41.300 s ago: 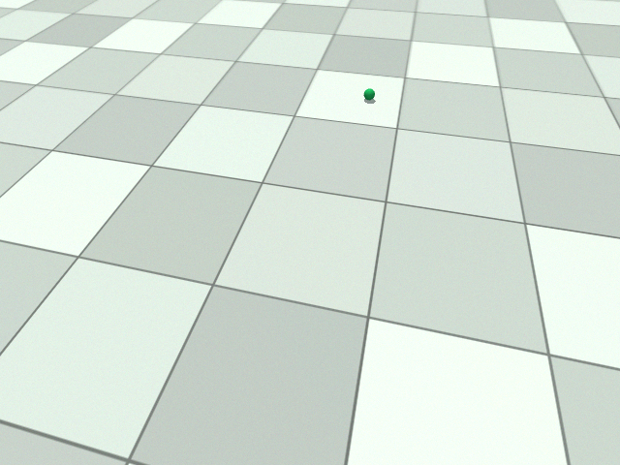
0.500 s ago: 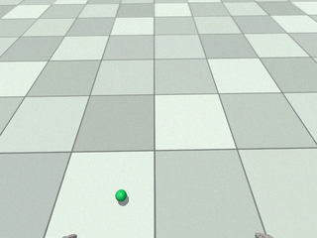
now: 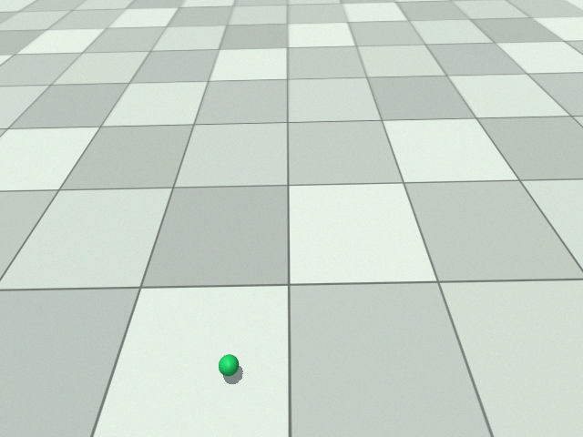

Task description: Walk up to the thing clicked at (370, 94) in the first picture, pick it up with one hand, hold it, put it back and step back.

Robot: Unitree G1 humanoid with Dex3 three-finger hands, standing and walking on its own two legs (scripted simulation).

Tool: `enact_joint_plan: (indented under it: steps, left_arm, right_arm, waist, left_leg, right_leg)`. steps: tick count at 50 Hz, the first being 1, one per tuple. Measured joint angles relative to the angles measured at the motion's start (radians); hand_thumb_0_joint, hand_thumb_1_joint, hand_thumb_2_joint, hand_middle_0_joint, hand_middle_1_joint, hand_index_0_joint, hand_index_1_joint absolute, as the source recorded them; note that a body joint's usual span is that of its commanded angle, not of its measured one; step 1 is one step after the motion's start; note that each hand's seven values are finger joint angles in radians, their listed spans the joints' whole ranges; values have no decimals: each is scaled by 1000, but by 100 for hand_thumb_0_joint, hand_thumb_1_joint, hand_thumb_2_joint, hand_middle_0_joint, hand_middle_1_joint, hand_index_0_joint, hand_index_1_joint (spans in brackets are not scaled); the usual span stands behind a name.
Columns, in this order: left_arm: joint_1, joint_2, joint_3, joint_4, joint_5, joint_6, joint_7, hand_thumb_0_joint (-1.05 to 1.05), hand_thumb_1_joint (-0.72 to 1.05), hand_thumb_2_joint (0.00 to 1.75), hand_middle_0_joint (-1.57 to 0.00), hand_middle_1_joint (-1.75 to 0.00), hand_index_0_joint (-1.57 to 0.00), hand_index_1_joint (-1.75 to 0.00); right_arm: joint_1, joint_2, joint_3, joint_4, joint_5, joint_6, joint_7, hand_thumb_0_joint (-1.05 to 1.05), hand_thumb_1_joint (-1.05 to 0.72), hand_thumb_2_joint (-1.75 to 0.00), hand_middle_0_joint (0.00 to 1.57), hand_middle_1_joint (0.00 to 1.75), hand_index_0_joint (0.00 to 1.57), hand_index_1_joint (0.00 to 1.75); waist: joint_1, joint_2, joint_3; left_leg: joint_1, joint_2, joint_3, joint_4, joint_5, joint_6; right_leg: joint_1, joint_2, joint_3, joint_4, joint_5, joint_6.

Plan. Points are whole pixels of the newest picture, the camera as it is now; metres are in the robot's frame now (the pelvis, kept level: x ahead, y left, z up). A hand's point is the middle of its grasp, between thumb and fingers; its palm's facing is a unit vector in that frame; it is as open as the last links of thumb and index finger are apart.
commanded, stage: stand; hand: left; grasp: from above
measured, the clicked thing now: (228, 365) +0.48 +0.26 -0.74
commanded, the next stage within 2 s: step back in 1.62 s
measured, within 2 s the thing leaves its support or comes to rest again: neither
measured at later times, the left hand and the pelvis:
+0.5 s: hand out of the picture +0.06 +0.22 -0.16, palm faces +0.02 -0.95 -0.32, open 7.4 cm; pelvis +0.01 -0.01 +0.00, yaw +0 degrees
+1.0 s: hand out of the picture +0.10 +0.22 -0.16, palm faces +0.02 -0.94 -0.33, open 7.4 cm; pelvis +0.03 -0.02 +0.00, yaw +0 degrees
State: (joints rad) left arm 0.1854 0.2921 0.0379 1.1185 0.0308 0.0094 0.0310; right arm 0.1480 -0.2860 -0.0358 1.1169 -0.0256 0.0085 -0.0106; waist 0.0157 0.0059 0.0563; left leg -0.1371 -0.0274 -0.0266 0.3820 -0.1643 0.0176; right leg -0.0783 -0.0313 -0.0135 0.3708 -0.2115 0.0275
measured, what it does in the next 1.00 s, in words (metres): stands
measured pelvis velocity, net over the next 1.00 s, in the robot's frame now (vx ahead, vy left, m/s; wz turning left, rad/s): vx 0.03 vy -0.02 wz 0.00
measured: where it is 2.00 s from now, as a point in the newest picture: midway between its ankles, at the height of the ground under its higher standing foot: outside the picture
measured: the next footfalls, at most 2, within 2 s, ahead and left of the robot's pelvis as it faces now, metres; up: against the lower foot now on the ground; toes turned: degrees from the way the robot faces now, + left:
none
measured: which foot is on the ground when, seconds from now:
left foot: down 0.00-1.00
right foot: down 0.00-1.00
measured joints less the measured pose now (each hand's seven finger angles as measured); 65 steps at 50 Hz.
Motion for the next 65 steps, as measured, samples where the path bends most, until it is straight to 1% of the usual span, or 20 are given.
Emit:
enact_joint_plan:
  steps: [14,32,53,65]
  left_arm:
    - [-8,5,-5,33,-6,-7,-7,0,90,90,-21,-30,-20,-30]
    - [-56,4,-6,33,-13,-14,-11,0,90,90,-21,-30,-20,-30]
    - [-81,20,-5,26,-16,-14,-14,0,90,90,-21,-30,-20,-30]
    - [-70,29,-9,26,-16,-15,-19,0,90,90,-21,-30,-20,-30]
  right_arm:
    - [2,-17,10,26,4,-2,5,0,-91,-90,20,30,21,30]
    - [-21,-22,26,33,9,-11,2,0,-91,-90,20,30,21,30]
    - [-50,-41,29,32,12,-13,2,0,-91,-90,20,30,21,30]
    - [-45,-41,29,35,13,-13,9,0,-91,-90,20,30,21,30]
  waist:
    - [-6,1,4]
    - [-13,1,3]
    - [-15,-1,-6]
    - [-16,-5,-4]
  left_leg:
    - [2,11,-6,-21,9,-12]
    - [18,23,-9,-44,0,-23]
    - [32,29,-7,-59,-4,-29]
    - [30,29,-6,-70,3,-30]
  right_leg:
    - [0,12,-6,-18,6,-12]
    - [19,23,-7,-46,1,-23]
    - [34,28,-5,-67,1,-27]
    - [27,29,-4,-69,5,-29]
